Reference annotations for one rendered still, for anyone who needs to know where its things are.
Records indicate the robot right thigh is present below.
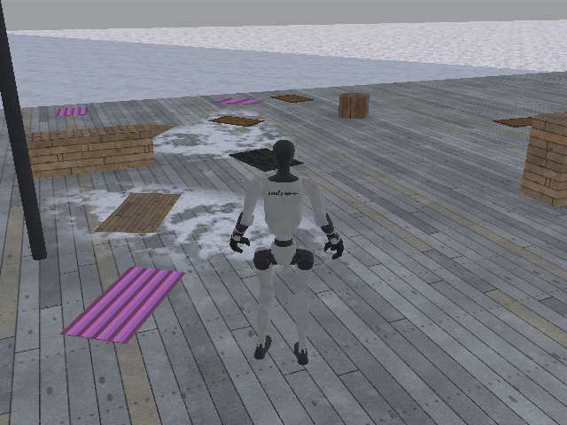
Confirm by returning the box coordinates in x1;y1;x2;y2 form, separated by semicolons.
293;247;314;310

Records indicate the right robot upper arm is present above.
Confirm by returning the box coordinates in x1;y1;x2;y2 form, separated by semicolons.
302;178;329;227

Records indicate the right robot forearm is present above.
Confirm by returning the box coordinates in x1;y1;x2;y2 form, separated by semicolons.
321;213;340;244

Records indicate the left robot upper arm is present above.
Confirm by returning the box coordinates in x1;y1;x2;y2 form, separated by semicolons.
240;178;265;226

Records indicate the left robot forearm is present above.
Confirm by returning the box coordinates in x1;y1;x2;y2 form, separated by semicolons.
232;212;249;241

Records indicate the robot left hand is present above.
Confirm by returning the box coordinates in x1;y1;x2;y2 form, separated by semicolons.
229;235;250;253

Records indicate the robot right hand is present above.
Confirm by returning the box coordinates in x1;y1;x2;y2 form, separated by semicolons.
324;238;344;259

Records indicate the robot head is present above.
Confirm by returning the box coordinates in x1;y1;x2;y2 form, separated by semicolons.
268;140;299;182

